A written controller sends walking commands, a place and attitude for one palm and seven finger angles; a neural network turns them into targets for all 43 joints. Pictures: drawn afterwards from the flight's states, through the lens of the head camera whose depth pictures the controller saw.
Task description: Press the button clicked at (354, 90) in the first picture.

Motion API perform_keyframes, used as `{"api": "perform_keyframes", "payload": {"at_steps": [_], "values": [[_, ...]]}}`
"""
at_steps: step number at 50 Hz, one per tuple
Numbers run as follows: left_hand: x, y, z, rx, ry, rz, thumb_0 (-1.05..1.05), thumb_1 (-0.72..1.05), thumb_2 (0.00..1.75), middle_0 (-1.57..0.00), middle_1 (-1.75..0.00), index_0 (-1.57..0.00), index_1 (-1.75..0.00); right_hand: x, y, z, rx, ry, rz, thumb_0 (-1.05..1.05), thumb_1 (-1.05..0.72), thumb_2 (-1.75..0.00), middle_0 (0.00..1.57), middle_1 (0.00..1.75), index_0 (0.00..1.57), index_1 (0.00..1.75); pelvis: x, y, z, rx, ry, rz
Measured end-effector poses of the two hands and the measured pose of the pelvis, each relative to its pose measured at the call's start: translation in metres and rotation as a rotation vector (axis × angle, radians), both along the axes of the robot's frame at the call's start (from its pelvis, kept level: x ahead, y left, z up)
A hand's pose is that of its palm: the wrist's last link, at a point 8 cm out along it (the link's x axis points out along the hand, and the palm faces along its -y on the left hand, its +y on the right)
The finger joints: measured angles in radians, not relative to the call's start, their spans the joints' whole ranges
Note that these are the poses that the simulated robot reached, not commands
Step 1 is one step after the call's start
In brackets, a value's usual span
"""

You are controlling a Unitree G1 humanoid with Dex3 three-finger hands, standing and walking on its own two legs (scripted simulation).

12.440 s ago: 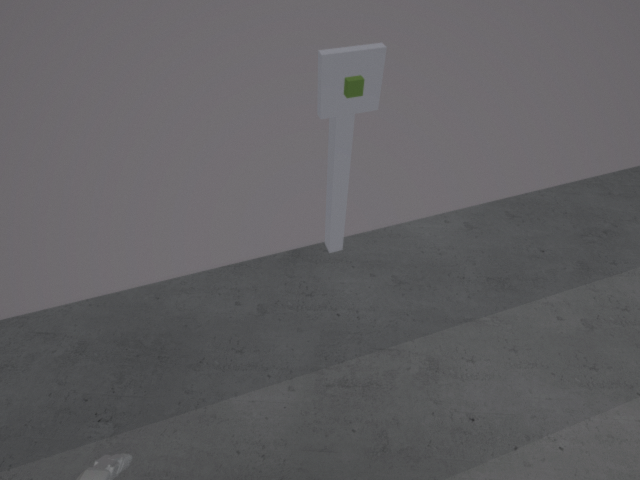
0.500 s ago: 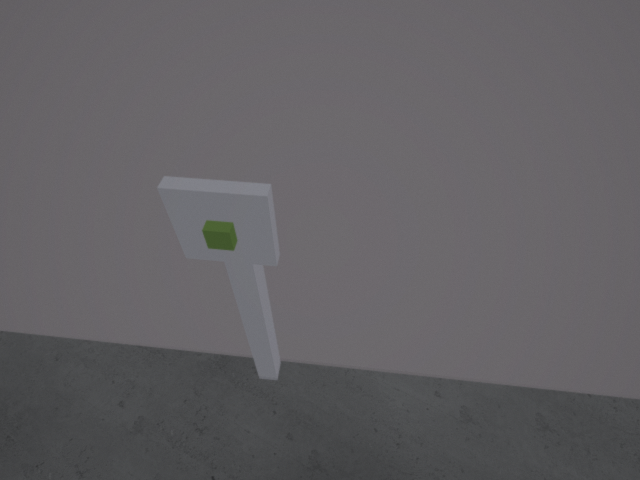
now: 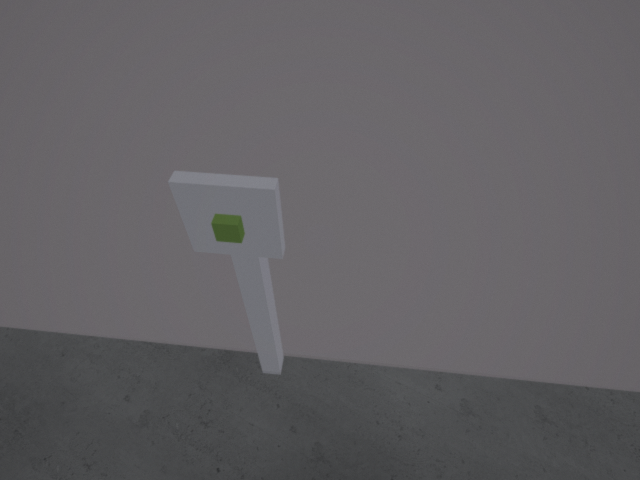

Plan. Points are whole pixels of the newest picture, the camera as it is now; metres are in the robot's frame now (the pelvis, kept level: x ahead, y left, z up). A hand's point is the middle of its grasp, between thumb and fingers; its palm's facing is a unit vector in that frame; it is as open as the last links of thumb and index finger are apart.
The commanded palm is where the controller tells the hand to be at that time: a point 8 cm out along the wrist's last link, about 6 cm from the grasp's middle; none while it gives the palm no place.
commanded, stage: look again from close up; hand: left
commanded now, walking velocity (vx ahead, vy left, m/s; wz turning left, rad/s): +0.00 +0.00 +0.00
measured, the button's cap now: (229, 227) +0.53 +0.19 -0.03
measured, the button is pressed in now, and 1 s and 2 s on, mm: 0 0 0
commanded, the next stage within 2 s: shuffle to correct the standing spot in 0.30 s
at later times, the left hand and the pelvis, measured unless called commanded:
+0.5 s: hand out of the picture -0.07 +0.21 -0.18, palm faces +0.06 -0.98 -0.17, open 7.4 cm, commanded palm none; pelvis -0.03 +0.04 +0.00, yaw +1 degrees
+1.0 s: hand out of the picture -0.02 +0.19 -0.19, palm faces +0.06 -0.99 -0.09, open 7.4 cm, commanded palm none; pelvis +0.02 +0.05 +0.00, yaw -2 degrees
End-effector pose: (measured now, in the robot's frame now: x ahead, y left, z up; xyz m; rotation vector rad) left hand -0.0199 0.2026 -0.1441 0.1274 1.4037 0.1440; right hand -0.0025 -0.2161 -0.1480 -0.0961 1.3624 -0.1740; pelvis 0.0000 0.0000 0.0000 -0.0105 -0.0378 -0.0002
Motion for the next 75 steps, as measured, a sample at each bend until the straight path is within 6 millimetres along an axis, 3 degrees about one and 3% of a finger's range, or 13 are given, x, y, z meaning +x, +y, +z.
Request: {"api": "perform_keyframes", "payload": {"at_steps": [4,10,18,26,33,39,45,50,56,61,67,71,75], "values": [[-0.001,0.014,-0.009,-0.013,-0.035,0.020,0.01,0.91,0.90,-0.20,-0.30,-0.20,-0.30,0.004,0.008,0.003,-0.029,-0.049,0.026,0.02,-0.93,-0.89,0.20,0.30,0.20,0.30,-0.007,0.012,-0.004,-0.007,-0.020,0.012],[-0.002,0.035,-0.008,-0.015,-0.080,0.014,0.01,0.91,0.90,-0.20,-0.29,-0.20,-0.30,-0.003,0.020,0.010,-0.044,-0.075,0.047,0.02,-0.93,-0.89,0.20,0.30,0.20,0.30,-0.018,0.027,-0.002,-0.002,-0.013,0.011],[-0.027,0.054,-0.006,-0.001,-0.044,0.022,0.01,0.91,0.90,-0.20,-0.29,-0.20,-0.30,-0.019,0.035,0.009,-0.031,-0.049,0.059,0.01,-0.92,-0.89,0.20,0.30,0.20,0.30,-0.029,0.039,-0.001,0.001,0.000,0.017],[-0.055,0.053,-0.005,-0.014,0.031,0.039,0.01,0.91,0.90,-0.20,-0.29,-0.20,-0.30,-0.028,0.041,0.010,-0.022,-0.011,0.055,0.01,-0.91,-0.89,0.20,0.30,0.20,0.30,-0.030,0.043,0.001,-0.006,0.014,0.010],[-0.061,0.043,-0.006,-0.046,0.075,0.036,0.01,0.91,0.90,-0.20,-0.29,-0.20,-0.30,-0.027,0.033,0.007,-0.035,-0.013,0.014,0.01,-0.91,-0.89,0.20,0.30,0.20,0.30,-0.025,0.040,-0.003,-0.008,0.013,-0.017],[-0.050,0.031,-0.008,-0.045,0.046,0.055,0.01,0.91,0.90,-0.20,-0.29,-0.20,-0.30,-0.013,0.020,0.003,-0.036,-0.018,0.005,0.01,-0.91,-0.89,0.20,0.30,0.20,0.30,-0.013,0.031,-0.006,-0.008,0.016,-0.025],[-0.035,0.029,-0.007,-0.062,0.044,0.066,0.01,0.91,0.90,-0.20,-0.29,-0.20,-0.30,0.026,0.019,0.022,-0.053,-0.077,0.020,0.01,-0.92,-0.89,0.20,0.30,0.20,0.30,0.006,0.033,0.003,-0.005,0.036,-0.020],[-0.007,0.041,-0.020,-0.088,0.043,0.042,0.01,0.91,0.90,-0.20,-0.29,-0.20,-0.30,0.056,0.031,0.024,-0.095,-0.139,0.024,0.01,-0.93,-0.89,0.20,0.30,0.20,0.30,0.025,0.047,-0.004,-0.029,0.037,-0.027],[0.040,0.058,-0.022,-0.078,0.008,-0.005,0.01,0.91,0.90,-0.20,-0.29,-0.20,-0.30,0.066,0.045,0.026,-0.119,-0.116,0.004,0.00,-0.95,-0.89,0.20,0.30,0.20,0.30,0.039,0.058,-0.002,-0.004,0.032,-0.050],[0.074,0.072,-0.014,-0.029,-0.036,-0.067,0.01,0.92,0.90,-0.20,-0.29,-0.20,-0.30,0.057,0.044,0.023,-0.114,-0.104,-0.037,0.00,-0.95,-0.89,0.20,0.30,0.21,0.30,0.031,0.058,-0.001,-0.001,0.030,-0.070],[0.100,0.080,0.003,0.045,-0.119,-0.106,0.01,0.92,0.90,-0.20,-0.29,-0.20,-0.30,0.021,0.031,0.013,-0.085,-0.053,-0.065,0.00,-0.93,-0.89,0.20,0.30,0.21,0.30,0.009,0.047,0.000,-0.009,0.037,-0.077],[0.098,0.069,0.007,0.078,-0.183,-0.112,0.01,0.92,0.90,-0.20,-0.29,-0.20,-0.30,-0.005,0.018,-0.002,-0.046,-0.018,-0.077,0.00,-0.92,-0.89,0.20,0.30,0.20,0.30,-0.005,0.033,-0.007,0.007,0.034,-0.075],[0.079,0.050,0.010,0.064,-0.189,-0.107,0.01,0.91,0.90,-0.20,-0.29,-0.20,-0.30,-0.023,0.013,-0.004,-0.013,0.010,-0.082,0.01,-0.92,-0.89,0.20,0.30,0.20,0.30,-0.015,0.023,-0.005,0.002,0.023,-0.055]]}}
